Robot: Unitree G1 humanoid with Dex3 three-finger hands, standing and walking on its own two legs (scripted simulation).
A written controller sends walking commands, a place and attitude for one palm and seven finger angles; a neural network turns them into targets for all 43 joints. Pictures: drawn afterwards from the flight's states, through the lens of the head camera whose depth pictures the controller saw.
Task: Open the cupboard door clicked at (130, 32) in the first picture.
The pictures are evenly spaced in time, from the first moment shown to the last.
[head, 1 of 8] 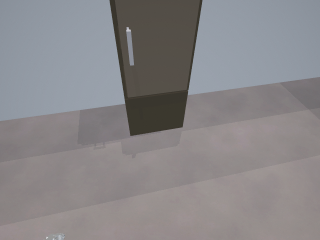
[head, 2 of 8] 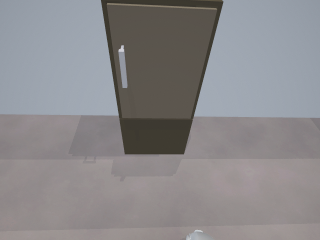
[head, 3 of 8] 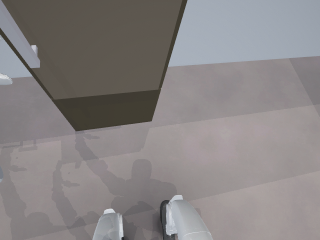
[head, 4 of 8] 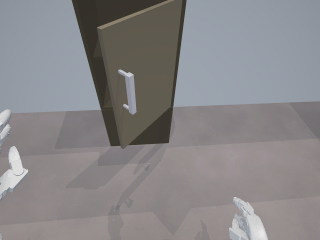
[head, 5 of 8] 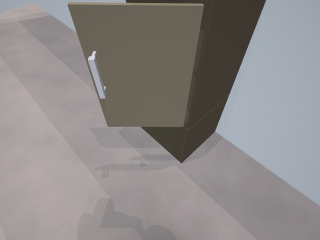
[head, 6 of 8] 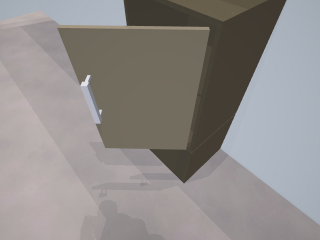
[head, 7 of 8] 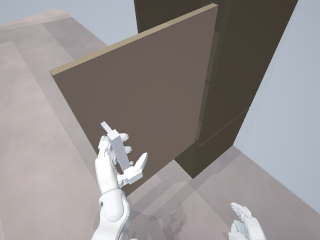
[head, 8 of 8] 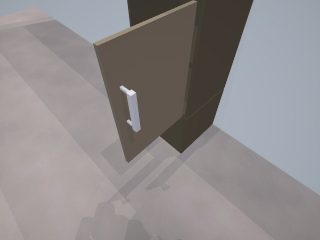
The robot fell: no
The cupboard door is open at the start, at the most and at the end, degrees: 0 93 92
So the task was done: yes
